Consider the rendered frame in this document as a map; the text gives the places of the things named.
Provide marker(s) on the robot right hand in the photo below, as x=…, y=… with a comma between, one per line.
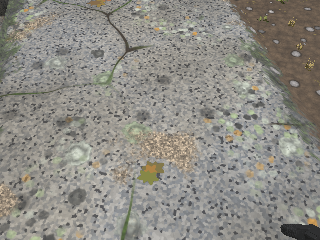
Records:
x=301, y=232

